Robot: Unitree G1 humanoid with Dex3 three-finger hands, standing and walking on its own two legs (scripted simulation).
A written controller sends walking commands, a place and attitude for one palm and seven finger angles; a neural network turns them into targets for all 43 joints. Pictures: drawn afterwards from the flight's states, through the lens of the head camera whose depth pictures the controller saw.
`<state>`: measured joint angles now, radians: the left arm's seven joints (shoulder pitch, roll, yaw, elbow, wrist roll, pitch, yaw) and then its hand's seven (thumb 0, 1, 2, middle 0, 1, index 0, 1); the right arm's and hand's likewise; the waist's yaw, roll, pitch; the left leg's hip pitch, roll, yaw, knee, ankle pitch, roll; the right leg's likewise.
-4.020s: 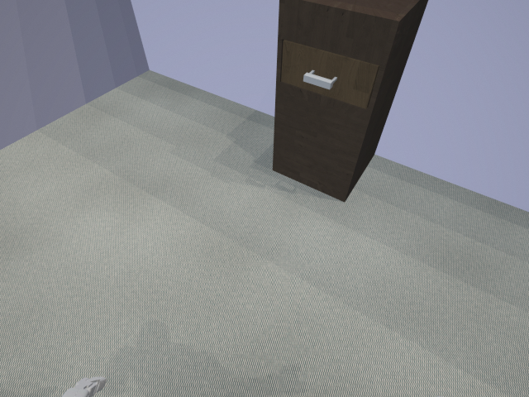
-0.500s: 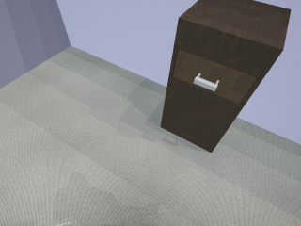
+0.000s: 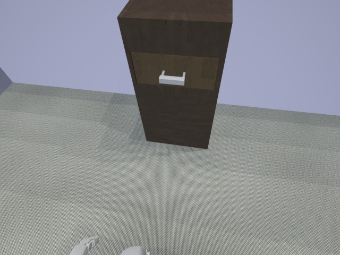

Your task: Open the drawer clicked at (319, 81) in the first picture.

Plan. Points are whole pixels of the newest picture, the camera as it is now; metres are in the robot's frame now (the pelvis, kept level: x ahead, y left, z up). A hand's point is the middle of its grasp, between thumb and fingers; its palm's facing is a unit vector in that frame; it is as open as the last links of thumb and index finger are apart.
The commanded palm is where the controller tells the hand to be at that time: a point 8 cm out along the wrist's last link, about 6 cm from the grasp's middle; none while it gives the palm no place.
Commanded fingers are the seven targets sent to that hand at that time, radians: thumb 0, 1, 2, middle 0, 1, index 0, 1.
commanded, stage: turn to face it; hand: left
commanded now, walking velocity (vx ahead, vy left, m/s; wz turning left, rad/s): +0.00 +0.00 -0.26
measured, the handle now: (172, 76) +0.84 +0.01 -0.13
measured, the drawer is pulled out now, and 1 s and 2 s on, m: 0.00 0.00 0.00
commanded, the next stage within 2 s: take the last steps up to it in 0.08 s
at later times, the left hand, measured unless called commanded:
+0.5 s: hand out of the picture +0.09 +0.22 -0.16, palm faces -0.11 -0.98 -0.16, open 7.4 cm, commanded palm none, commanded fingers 0.00 0.90 0.90 -0.20 -0.30 -0.20 -0.30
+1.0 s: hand (136, 244) +0.17 +0.11 -0.15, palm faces -0.09 -0.97 -0.22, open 7.2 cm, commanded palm none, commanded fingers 0.00 0.90 0.90 -0.20 -0.30 -0.20 -0.30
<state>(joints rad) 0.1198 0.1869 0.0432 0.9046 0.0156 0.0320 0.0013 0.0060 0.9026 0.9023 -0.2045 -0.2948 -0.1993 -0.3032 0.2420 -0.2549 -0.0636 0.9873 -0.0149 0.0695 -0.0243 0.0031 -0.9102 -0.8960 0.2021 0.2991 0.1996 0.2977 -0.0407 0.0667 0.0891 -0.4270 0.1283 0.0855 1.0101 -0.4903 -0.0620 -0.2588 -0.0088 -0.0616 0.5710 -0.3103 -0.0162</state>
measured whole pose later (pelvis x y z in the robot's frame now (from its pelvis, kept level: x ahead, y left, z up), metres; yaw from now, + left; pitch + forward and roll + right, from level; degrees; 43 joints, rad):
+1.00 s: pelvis +0.13 -0.07 +0.01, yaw -8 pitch -1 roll +0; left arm 0.29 0.15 0.04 1.09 0.02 -0.06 0.02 -0.02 0.94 0.90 -0.20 -0.29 -0.20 -0.30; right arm 0.26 -0.19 -0.07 1.07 -0.03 0.00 0.01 0.00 -0.91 -0.90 0.20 0.30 0.20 0.30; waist -0.02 0.05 0.00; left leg -0.53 0.13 0.09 0.96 -0.24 -0.02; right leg -0.07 0.00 -0.17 0.34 -0.26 -0.04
